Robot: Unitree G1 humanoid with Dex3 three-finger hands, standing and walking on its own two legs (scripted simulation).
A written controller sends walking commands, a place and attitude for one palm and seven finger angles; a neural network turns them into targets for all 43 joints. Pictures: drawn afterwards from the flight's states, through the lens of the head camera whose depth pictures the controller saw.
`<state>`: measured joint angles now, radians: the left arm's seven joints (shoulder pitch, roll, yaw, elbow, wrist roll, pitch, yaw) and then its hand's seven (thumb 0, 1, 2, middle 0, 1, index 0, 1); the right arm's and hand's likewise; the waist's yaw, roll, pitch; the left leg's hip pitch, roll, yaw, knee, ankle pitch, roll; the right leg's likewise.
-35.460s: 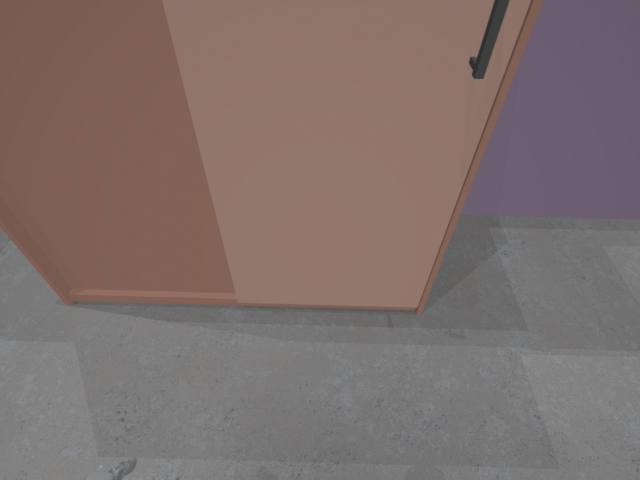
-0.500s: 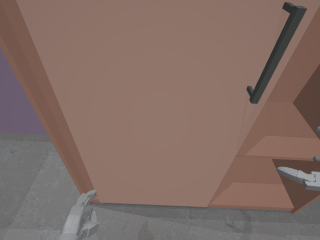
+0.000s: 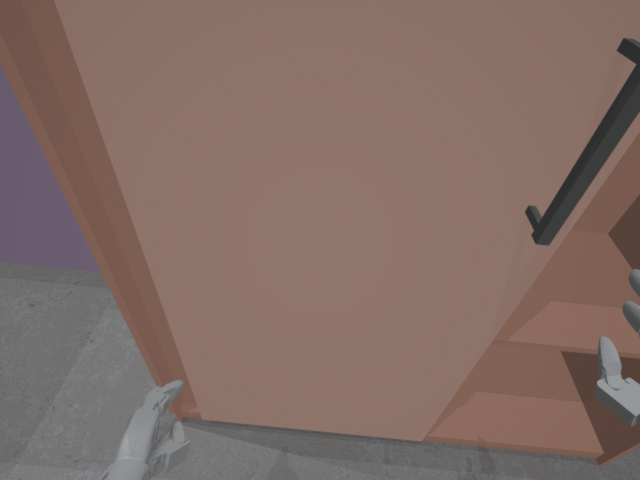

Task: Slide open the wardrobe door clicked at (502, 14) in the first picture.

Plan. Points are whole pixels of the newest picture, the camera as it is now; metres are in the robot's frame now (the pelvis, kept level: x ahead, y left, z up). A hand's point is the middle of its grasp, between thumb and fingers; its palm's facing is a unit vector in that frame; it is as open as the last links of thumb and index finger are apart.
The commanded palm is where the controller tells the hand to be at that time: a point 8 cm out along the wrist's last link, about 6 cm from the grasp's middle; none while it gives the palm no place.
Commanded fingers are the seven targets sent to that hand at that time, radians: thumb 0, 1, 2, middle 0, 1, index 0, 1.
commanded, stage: draw the hand back to the body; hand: right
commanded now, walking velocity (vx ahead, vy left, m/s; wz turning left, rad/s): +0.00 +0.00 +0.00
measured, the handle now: (581, 154) +0.39 -0.29 +0.27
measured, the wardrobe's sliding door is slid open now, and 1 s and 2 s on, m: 0.55 0.55 0.55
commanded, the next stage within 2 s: step back with the hand held close in 0.32 s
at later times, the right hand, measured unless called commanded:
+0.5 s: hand (609, 397) +0.16 -0.25 +0.16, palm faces +0.45 +0.80 -0.40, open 7.4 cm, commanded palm +0.12 -0.28 +0.17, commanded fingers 0.00 -0.90 -0.90 0.20 0.30 0.20 0.30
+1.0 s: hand out of the picture +0.12 -0.31 +0.16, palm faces +0.40 +0.78 -0.48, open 7.4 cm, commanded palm +0.06 -0.34 +0.17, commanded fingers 0.00 -0.90 -0.90 0.20 0.30 0.20 0.30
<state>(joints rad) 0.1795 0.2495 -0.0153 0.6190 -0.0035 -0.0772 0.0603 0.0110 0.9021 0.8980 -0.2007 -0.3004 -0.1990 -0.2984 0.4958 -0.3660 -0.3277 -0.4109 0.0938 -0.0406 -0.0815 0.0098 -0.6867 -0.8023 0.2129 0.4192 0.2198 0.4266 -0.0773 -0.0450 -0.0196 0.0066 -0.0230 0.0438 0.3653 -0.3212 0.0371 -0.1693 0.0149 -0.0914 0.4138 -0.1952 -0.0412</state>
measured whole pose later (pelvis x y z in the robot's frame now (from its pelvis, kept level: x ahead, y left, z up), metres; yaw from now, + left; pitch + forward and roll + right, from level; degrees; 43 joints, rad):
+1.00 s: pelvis -0.08 -0.04 -0.01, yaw -1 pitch +0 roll +3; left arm 0.21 0.24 -0.01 0.52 -0.01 0.00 0.09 0.01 0.90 0.90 -0.20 -0.30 -0.20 -0.30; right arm 0.53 -0.46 -0.42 -0.51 0.06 -0.17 -0.12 0.02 -0.89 -0.90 0.21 0.30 0.22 0.31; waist -0.01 -0.01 0.03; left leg -0.22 -0.04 0.02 0.51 -0.28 0.00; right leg -0.38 0.02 -0.09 0.49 -0.11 -0.11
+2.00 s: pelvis -0.30 -0.16 -0.03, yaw +3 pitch -1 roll +4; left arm 0.26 0.20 0.01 0.71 0.01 -0.06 0.04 0.01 0.90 0.90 -0.20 -0.30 -0.20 -0.30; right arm 0.49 -0.49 -0.45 -0.56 0.06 -0.18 -0.13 0.01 -0.88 -0.90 0.21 0.30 0.22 0.31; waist -0.03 0.03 -0.08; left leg -0.08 -0.03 0.12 0.58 -0.47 0.01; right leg -0.52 -0.03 0.04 1.04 -0.38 0.00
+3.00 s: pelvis -0.31 -0.20 -0.01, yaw +0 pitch +0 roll +0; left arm 0.20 0.19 -0.01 0.63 -0.01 -0.09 0.06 0.01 0.90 0.90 -0.20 -0.30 -0.20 -0.30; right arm 0.53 -0.38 -0.40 -0.42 0.04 -0.18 -0.14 0.02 -0.89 -0.90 0.21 0.30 0.21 0.31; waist -0.02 0.00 0.04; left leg -0.18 0.03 0.05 0.49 -0.30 -0.02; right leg -0.24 -0.04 -0.08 0.52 -0.27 0.00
